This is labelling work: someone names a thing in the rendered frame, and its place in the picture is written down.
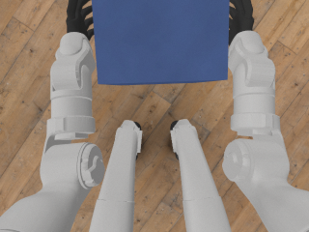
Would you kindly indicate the right robot hand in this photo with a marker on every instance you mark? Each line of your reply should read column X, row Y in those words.
column 242, row 19

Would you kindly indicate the robot right thigh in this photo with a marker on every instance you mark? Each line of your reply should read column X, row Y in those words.
column 203, row 208

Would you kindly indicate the robot left forearm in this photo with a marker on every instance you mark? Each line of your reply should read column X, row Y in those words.
column 71, row 92

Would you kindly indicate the left robot upper arm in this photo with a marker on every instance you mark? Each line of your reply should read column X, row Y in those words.
column 68, row 173

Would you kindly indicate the robot right forearm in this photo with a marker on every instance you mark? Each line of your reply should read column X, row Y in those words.
column 253, row 89

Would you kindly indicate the left robot hand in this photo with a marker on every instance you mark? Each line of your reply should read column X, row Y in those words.
column 76, row 21

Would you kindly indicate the robot right shin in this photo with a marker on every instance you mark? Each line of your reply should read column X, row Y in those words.
column 184, row 122

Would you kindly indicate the right robot upper arm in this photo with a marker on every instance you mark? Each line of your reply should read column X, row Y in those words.
column 260, row 169

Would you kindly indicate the carton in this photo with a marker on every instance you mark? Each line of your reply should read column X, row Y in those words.
column 146, row 42

